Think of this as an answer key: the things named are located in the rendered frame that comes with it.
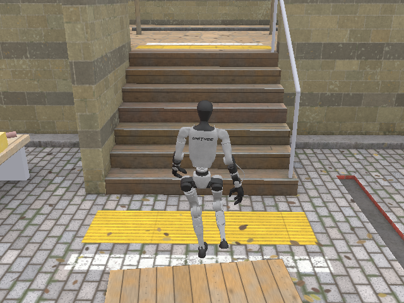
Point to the right robot upper arm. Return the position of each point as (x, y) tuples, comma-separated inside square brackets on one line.
[(226, 146)]

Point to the robot left hand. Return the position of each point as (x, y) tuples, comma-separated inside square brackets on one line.
[(174, 172)]

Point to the robot left thigh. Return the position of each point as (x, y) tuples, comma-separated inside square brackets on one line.
[(191, 195)]

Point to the right robot forearm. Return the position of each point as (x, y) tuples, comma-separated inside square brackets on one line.
[(234, 173)]

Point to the right robot foot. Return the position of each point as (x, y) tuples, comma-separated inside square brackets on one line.
[(224, 244)]

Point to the robot right hand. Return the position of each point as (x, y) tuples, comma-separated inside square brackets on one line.
[(240, 192)]

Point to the left robot forearm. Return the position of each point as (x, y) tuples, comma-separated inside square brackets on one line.
[(176, 163)]

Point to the left robot upper arm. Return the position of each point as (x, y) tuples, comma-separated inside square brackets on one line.
[(183, 133)]

